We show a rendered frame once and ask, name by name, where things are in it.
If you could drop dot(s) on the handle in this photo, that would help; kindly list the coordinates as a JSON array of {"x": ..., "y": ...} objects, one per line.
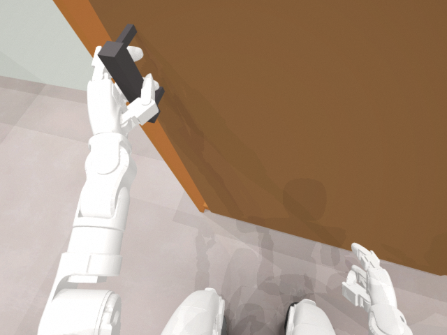
[{"x": 119, "y": 63}]

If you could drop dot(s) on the left robot forearm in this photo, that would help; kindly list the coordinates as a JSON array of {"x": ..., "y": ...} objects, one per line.
[{"x": 100, "y": 218}]

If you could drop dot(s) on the robot left upper arm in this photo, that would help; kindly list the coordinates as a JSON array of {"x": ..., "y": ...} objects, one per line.
[{"x": 83, "y": 312}]

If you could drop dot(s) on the right robot forearm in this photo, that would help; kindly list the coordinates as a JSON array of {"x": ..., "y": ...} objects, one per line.
[{"x": 384, "y": 319}]

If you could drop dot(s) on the wardrobe door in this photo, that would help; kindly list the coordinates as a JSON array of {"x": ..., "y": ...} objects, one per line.
[{"x": 323, "y": 119}]

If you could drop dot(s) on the robot left hand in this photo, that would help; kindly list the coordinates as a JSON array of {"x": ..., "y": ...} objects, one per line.
[{"x": 105, "y": 100}]

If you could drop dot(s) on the robot right foot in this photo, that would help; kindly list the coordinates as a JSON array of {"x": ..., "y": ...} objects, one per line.
[{"x": 285, "y": 326}]

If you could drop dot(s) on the robot right hand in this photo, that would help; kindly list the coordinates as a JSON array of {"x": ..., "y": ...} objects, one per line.
[{"x": 375, "y": 285}]

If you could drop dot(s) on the robot right shin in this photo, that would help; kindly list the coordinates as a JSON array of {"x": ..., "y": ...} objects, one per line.
[{"x": 308, "y": 302}]

